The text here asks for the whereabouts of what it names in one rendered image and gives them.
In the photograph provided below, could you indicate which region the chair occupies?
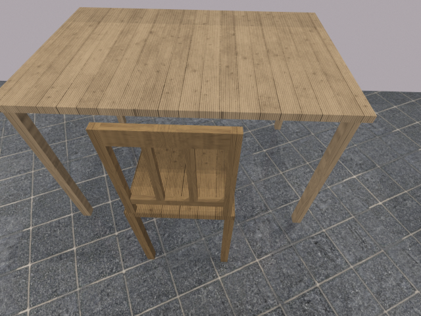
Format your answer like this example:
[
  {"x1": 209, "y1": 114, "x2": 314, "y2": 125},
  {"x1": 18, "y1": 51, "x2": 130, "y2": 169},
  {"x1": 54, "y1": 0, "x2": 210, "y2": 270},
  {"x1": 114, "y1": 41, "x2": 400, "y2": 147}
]
[{"x1": 86, "y1": 122, "x2": 243, "y2": 262}]

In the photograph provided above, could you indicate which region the table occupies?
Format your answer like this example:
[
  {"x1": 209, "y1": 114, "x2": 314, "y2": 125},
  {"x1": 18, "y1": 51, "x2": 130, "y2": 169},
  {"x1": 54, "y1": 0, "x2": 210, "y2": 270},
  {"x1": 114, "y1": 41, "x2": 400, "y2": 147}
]
[{"x1": 0, "y1": 7, "x2": 377, "y2": 223}]

